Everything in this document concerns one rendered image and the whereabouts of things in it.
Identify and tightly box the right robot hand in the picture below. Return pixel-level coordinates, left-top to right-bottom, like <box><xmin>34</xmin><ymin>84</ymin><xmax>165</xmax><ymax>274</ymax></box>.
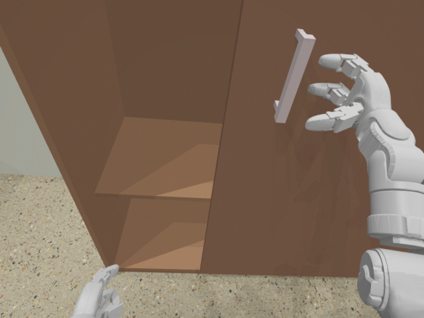
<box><xmin>305</xmin><ymin>54</ymin><xmax>392</xmax><ymax>133</ymax></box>

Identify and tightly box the handle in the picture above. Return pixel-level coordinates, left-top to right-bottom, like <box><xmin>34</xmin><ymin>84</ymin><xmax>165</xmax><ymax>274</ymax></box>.
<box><xmin>274</xmin><ymin>28</ymin><xmax>316</xmax><ymax>123</ymax></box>

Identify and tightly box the robot right upper arm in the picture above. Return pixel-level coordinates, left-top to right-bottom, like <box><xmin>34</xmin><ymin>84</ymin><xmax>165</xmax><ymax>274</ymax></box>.
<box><xmin>357</xmin><ymin>248</ymin><xmax>424</xmax><ymax>318</ymax></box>

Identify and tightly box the left robot hand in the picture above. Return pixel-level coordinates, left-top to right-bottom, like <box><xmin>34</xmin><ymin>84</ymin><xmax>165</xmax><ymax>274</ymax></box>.
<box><xmin>72</xmin><ymin>264</ymin><xmax>123</xmax><ymax>318</ymax></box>

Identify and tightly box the right robot forearm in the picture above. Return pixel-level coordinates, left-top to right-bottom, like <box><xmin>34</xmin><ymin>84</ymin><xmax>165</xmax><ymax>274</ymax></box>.
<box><xmin>355</xmin><ymin>109</ymin><xmax>424</xmax><ymax>255</ymax></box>

